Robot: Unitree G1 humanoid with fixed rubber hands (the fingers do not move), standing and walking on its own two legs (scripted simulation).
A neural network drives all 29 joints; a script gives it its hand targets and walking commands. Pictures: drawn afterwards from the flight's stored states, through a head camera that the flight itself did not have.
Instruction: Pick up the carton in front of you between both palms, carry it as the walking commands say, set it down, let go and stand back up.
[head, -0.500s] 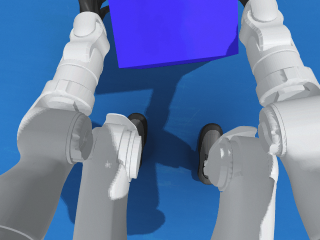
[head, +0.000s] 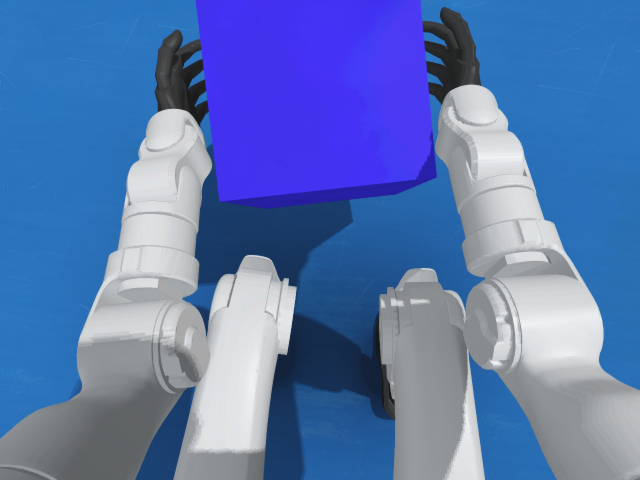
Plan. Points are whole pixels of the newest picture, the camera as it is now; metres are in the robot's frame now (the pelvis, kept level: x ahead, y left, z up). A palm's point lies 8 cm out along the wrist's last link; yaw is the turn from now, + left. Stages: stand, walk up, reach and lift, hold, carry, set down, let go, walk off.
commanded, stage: reach and lift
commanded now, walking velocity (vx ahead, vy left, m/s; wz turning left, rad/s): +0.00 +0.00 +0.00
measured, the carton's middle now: (320, 118) +0.51 +0.03 -0.16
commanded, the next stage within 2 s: none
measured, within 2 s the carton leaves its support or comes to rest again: neither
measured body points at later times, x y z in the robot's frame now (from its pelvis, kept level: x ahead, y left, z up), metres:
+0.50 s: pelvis +0.01 +0.00 +0.13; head +0.24 +0.00 +0.52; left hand +0.47 +0.18 +0.07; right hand +0.50 -0.13 +0.07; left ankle +0.12 +0.14 -0.36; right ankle +0.11 -0.12 -0.36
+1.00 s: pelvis +0.07 +0.00 +0.28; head +0.18 +0.00 +0.71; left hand +0.44 +0.17 +0.23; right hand +0.45 -0.14 +0.23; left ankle +0.12 +0.14 -0.36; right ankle +0.11 -0.12 -0.36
